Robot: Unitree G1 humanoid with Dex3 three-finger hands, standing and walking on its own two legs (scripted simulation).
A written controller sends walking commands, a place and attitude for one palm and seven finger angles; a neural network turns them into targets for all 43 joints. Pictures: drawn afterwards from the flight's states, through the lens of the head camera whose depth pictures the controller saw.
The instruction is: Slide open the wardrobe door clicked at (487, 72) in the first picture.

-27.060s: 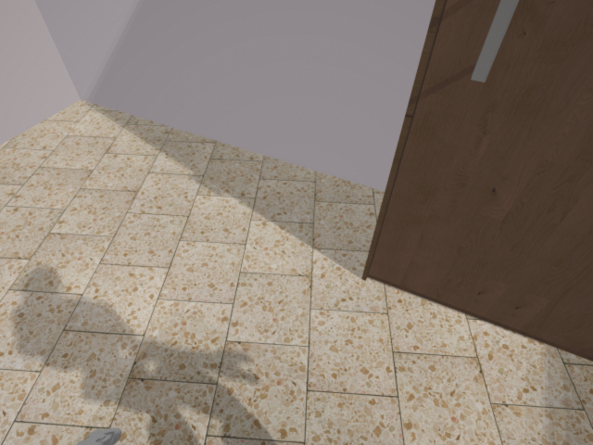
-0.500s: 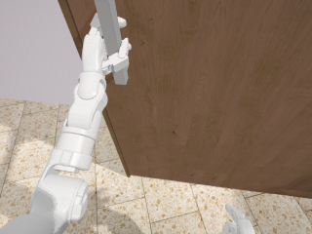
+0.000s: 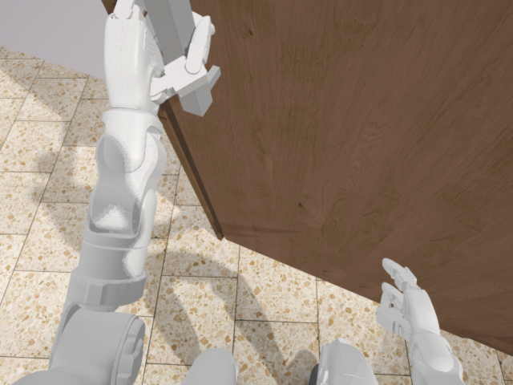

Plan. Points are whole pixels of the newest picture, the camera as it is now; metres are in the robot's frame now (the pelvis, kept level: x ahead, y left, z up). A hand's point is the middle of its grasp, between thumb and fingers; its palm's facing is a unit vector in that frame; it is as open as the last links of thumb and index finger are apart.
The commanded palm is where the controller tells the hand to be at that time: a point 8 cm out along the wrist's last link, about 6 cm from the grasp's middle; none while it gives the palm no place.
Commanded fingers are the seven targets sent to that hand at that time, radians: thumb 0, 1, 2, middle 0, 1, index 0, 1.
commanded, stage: step sideways, sliding the door along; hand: left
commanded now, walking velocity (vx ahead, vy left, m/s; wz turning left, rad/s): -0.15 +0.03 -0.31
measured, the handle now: (188, 20) +0.44 +0.17 +0.24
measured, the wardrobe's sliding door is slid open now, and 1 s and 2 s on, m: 0.02 0.17 0.27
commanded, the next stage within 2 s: none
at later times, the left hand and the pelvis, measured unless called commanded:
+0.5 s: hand (282, 87) +0.38 +0.07 +0.23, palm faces -0.05 -1.00 +0.01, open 7.3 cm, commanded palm +0.36 +0.05 +0.21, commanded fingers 0.00 0.90 0.90 -0.45 -1.40 -0.45 -1.40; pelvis +0.08 -0.02 +0.00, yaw -3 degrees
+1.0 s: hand (335, 110) +0.37 +0.01 +0.22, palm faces -0.11 -0.99 -0.07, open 7.8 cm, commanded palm +0.35 +0.03 +0.22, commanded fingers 0.00 0.90 0.90 -0.45 -1.40 -0.45 -1.40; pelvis +0.03 -0.03 -0.01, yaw -11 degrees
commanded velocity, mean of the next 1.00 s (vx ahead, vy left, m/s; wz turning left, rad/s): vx -0.24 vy -0.18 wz -0.25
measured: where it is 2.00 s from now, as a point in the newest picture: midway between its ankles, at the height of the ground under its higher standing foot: outside the picture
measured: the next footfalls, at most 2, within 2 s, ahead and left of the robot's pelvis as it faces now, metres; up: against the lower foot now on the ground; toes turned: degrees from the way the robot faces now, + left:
right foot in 0.10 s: +0.11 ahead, -0.18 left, +0.00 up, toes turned -4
left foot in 0.28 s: +0.03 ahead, +0.08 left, +0.00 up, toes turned +11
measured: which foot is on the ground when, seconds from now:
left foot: down 0.00-0.14, up 0.16-0.26, down 0.28-0.66, up 0.68-0.88, down 0.90-1.00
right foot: up 0.00-0.08, down 0.10-0.28, up 0.30-0.62, down 0.64-0.90, up 0.92-1.00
